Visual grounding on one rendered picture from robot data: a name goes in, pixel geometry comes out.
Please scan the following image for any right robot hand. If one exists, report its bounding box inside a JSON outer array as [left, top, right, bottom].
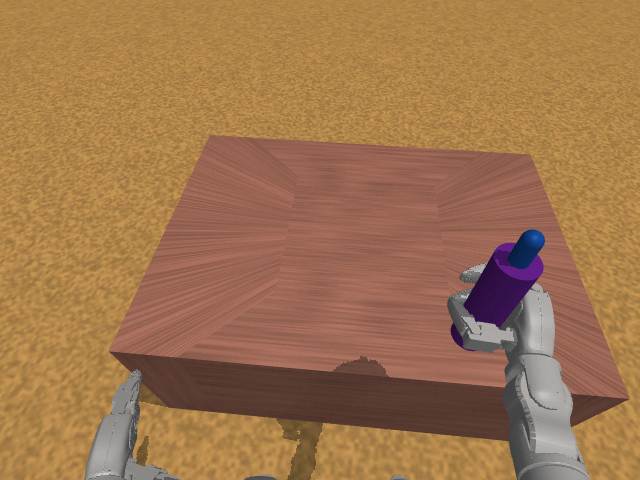
[[447, 263, 555, 362]]

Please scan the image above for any left robot hand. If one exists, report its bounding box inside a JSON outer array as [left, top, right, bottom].
[[84, 369, 182, 480]]

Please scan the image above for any bottle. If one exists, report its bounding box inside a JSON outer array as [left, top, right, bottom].
[[451, 230, 545, 351]]

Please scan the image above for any right robot arm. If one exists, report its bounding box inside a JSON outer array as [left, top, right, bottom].
[[503, 353, 591, 480]]

